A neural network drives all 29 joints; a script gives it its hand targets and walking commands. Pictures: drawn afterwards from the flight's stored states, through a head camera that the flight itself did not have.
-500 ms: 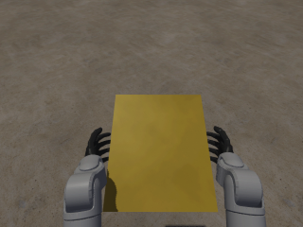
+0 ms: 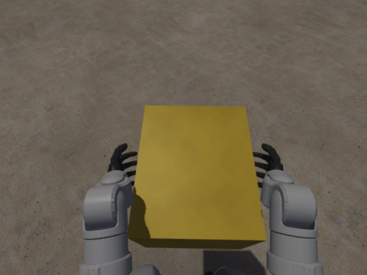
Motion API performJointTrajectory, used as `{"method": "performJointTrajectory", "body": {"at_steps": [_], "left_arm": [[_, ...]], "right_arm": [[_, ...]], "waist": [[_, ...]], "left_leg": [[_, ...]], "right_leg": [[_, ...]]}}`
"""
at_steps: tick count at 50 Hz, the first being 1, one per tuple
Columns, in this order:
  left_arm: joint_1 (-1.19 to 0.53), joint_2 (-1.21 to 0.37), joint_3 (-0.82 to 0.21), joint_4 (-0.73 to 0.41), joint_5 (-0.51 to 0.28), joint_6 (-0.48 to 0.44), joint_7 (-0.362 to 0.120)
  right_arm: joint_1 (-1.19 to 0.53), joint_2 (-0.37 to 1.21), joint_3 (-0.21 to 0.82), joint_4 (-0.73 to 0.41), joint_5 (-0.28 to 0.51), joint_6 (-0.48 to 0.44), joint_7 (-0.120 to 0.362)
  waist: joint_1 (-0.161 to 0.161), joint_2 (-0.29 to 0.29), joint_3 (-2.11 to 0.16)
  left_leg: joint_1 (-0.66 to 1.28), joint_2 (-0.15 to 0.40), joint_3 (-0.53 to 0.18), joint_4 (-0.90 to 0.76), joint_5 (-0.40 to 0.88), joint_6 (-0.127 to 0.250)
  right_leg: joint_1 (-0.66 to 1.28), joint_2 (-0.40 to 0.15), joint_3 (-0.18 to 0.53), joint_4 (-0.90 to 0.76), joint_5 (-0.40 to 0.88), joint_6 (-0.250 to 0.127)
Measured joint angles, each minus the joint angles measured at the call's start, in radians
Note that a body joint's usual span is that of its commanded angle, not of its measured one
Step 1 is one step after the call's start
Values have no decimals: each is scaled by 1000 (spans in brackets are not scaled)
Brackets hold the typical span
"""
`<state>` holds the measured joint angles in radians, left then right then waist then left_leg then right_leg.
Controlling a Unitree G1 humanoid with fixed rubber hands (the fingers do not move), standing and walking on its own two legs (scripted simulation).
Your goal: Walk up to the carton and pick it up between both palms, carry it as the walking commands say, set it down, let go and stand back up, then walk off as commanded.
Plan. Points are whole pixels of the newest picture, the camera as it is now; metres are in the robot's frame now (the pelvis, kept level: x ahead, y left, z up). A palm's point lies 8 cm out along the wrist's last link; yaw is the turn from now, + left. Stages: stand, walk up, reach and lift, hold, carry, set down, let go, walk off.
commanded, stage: carry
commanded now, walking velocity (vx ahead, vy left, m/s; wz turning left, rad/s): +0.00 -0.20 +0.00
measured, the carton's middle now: (193, 179) +0.33 +0.00 -0.02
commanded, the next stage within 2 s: none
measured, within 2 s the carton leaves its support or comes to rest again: neither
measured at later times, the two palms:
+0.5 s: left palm (142, 184) +0.26 +0.10 +0.09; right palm (309, 178) +0.26 -0.21 +0.10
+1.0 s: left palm (195, 215) +0.21 +0.00 +0.08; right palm out of the picture +0.20 -0.31 +0.09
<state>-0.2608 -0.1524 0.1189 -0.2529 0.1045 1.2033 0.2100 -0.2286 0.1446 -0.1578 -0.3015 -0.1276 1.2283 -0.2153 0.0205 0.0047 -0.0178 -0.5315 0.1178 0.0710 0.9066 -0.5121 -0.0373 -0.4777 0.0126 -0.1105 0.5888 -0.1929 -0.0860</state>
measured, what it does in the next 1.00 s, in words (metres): steps to the right: left foot, then right foot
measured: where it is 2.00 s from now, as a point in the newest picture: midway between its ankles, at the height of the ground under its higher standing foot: outside the picture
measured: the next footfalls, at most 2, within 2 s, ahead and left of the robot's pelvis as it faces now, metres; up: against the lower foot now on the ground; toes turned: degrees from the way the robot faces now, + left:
left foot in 0.20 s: +0.01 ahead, +0.10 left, +0.00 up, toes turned +9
right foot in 0.54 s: +0.02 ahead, -0.22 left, +0.00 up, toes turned -6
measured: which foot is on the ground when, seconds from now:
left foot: up 0.00-0.18, down 0.20-0.56, up 0.58-0.84, down 0.86-1.00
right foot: down 0.00-0.20, up 0.22-0.52, down 0.54-0.88, up 0.90-1.00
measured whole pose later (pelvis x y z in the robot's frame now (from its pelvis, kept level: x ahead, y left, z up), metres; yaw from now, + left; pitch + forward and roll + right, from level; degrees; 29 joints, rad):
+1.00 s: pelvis -0.07 -0.15 +0.01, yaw -2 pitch +3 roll -1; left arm -0.23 -0.15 0.12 -0.27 0.11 1.22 0.22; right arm -0.24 0.15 -0.14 -0.25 -0.12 1.21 -0.21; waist 0.03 -0.02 -0.03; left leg -0.34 0.09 0.16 0.55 -0.26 0.02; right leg -0.54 0.01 -0.05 0.98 -0.41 0.02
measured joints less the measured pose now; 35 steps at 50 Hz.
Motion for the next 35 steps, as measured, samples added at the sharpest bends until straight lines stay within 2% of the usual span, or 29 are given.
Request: {"method": "performJointTrajectory", "body": {"at_steps": [2,5,8,10,11,13,16,19,23,25,27,28,29,31,33,35], "left_arm": [[1,0,-3,-7,1,-2,-4],[-2,-1,2,-26,7,-6,-18],[-8,-2,3,-40,16,-7,-22],[-11,-2,3,-46,20,-4,-21],[-8,-1,5,-45,22,-6,-24],[12,3,5,-42,26,-8,-31],[31,8,-3,-48,10,9,-7],[23,6,-5,-57,-3,17,12],[7,3,5,-69,-3,7,14],[5,2,11,-75,-1,4,8],[2,1,14,-79,1,6,4],[3,1,9,-71,1,-2,1],[3,0,3,-54,3,-13,-4],[2,0,-7,-20,3,-19,-7],[4,0,-9,2,4,-17,-15],[3,0,-4,10,9,-16,-27]], "right_arm": [[2,-1,0,-15,11,3,-12],[-3,0,4,-38,25,5,-28],[-8,1,4,-45,21,-4,-17],[-11,2,3,-43,14,-8,-8],[-9,3,8,-35,12,-15,-6],[-1,1,21,-20,10,-17,-7],[6,0,24,-6,10,-5,-1],[-6,2,12,-6,3,-3,13],[-28,7,5,-7,-13,-16,29],[-33,8,9,-10,-19,-20,32],[-31,8,15,-18,-23,-18,32],[-31,6,11,-19,-25,-19,33],[-26,5,4,-18,-23,-21,31],[-4,1,-1,-19,-12,-17,17],[14,-3,3,-25,7,-5,-12],[19,-4,8,-33,28,5,-40]], "waist": [[-8,-6,11],[-15,-9,18],[-13,-14,12],[-13,-22,4],[-15,-34,5],[-9,-31,5],[0,-22,10],[8,-12,13],[11,-3,11],[9,5,8],[8,3,-1],[7,27,-2],[3,41,-1],[-12,34,5],[-28,24,15],[-41,20,23]], "left_leg": [[-15,-24,10,67,-6,14],[19,-50,29,24,-4,26],[105,-68,48,-145,38,38],[183,-67,72,-319,183,49],[185,-69,73,-324,213,56],[192,-53,72,-320,206,60],[224,-28,67,-367,219,46],[228,0,58,-398,246,27],[211,39,46,-399,261,-6],[198,58,39,-384,259,-28],[177,69,34,-339,241,-53],[154,90,22,-297,225,-53],[126,92,5,-237,141,-45],[64,50,-14,-66,-33,-19],[19,12,-3,67,-72,3],[1,-11,19,112,-50,15]], "right_leg": [[11,-4,-3,-42,25,-4],[19,-1,-8,-81,53,-7],[15,13,-13,-93,66,-10],[3,22,-18,-69,58,-8],[-10,19,-14,-30,10,13],[-59,26,14,158,-149,51],[-101,11,57,370,-188,96],[-92,-24,78,380,-182,131],[-20,-47,76,232,-181,145],[41,-46,61,108,-155,145],[128,-50,35,-71,-55,140],[132,-33,22,-86,-33,125],[117,-22,16,-63,-38,104],[100,-29,13,-35,-54,70],[102,-35,11,-43,-50,52],[104,-31,7,-55,-36,40]]}}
